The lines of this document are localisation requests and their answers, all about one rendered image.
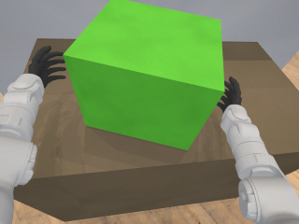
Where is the right robot upper arm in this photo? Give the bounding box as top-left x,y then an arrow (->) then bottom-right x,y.
238,176 -> 299,224

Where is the left robot upper arm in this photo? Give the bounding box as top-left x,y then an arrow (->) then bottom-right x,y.
0,134 -> 37,224

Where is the robot left hand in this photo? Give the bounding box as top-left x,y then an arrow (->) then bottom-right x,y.
28,46 -> 66,89

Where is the robot right forearm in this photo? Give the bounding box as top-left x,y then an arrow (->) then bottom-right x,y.
221,105 -> 299,204

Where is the carton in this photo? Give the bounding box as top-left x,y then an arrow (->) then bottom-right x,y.
63,0 -> 225,150

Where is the robot left forearm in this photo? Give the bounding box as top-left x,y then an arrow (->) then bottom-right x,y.
0,73 -> 45,142

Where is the pedestal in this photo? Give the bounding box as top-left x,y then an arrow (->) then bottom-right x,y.
13,38 -> 299,222

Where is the robot right hand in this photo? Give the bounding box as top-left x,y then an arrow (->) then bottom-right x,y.
217,77 -> 242,113

